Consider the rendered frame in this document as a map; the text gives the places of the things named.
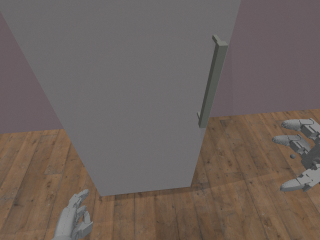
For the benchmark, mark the handle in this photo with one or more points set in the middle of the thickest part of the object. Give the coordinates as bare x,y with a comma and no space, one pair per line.
213,80

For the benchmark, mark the fridge door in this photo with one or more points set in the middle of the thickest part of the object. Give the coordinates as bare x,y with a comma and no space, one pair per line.
126,79

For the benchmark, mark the robot right hand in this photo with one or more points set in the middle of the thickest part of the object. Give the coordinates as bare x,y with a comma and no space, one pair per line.
311,129

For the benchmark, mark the robot left hand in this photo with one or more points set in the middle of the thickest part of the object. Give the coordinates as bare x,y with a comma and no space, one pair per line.
67,224

